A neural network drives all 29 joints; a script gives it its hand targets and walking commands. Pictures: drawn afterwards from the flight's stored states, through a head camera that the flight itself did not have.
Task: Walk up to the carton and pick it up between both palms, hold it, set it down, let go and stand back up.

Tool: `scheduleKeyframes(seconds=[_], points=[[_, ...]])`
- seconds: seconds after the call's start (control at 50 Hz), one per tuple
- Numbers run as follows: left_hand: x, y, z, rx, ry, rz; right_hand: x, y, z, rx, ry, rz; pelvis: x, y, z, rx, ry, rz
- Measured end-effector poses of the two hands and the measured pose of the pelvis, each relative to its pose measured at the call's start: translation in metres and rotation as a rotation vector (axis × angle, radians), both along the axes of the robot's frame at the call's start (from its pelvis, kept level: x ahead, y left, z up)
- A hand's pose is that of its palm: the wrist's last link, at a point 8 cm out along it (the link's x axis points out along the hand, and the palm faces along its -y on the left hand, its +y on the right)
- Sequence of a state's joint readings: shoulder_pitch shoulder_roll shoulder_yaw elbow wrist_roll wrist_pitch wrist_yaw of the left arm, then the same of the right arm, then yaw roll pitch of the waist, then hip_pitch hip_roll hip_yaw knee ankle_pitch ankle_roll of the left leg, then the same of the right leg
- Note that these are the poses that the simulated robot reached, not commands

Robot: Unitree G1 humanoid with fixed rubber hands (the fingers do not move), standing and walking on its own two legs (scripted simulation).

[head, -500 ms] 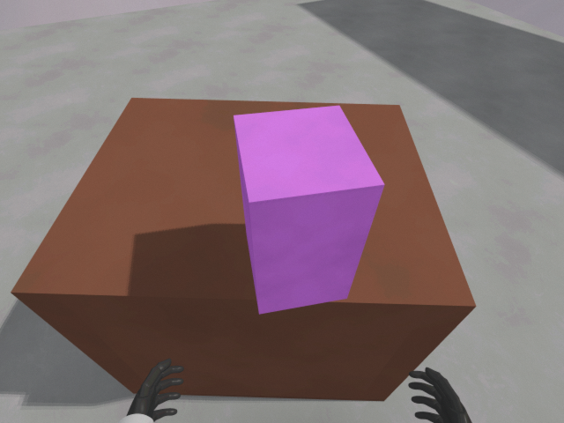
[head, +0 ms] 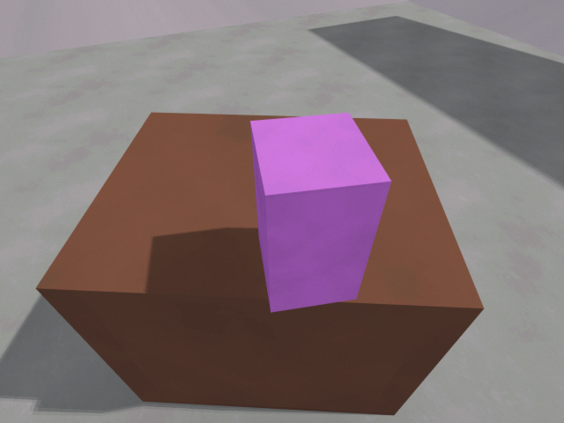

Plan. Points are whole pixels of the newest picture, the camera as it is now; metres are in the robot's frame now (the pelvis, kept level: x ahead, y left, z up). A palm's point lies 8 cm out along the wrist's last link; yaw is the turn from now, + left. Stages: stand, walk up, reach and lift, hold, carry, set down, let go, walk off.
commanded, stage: stand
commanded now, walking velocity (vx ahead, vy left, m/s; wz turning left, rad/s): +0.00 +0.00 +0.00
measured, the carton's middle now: (307, 217) +0.43 -0.02 +0.06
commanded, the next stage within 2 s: none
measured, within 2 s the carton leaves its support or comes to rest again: neither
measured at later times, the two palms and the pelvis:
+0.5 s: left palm out of the picture -0.06 +0.26 -0.14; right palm out of the picture -0.05 -0.22 -0.13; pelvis -0.04 +0.03 +0.00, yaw -1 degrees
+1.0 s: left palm out of the picture -0.06 +0.25 -0.14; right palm out of the picture -0.04 -0.22 -0.14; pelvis -0.03 +0.02 +0.00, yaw -1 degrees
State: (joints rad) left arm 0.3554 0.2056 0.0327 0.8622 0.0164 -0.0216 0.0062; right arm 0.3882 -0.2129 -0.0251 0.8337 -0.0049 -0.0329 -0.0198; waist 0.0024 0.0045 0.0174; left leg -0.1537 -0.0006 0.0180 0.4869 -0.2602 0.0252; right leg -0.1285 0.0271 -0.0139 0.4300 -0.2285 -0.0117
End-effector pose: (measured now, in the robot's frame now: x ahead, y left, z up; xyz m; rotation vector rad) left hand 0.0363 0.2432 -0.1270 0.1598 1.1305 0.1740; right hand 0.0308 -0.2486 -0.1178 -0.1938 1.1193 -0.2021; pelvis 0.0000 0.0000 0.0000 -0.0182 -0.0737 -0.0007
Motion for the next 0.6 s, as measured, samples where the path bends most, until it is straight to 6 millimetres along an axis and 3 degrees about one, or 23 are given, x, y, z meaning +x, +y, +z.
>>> scheduleKeyframes(seconds=[0.32, 0.46, 0.6], points=[[-0.063, 0.010, -0.015, -0.024, 0.139, 0.000, -0.071, 0.026, -0.011, 0.018, 0.126, -0.046, -0.029, 0.020, -0.001, 0.008, -0.003, -0.006], [-0.093, 0.016, -0.018, -0.020, 0.207, 0.017, -0.084, 0.032, -0.015, 0.023, 0.154, -0.061, -0.037, 0.025, -0.003, 0.013, 0.006, -0.009], [-0.114, 0.017, -0.017, -0.015, 0.255, 0.036, -0.084, 0.034, -0.019, 0.029, 0.161, -0.064, -0.041, 0.027, -0.004, 0.016, 0.014, -0.011]])
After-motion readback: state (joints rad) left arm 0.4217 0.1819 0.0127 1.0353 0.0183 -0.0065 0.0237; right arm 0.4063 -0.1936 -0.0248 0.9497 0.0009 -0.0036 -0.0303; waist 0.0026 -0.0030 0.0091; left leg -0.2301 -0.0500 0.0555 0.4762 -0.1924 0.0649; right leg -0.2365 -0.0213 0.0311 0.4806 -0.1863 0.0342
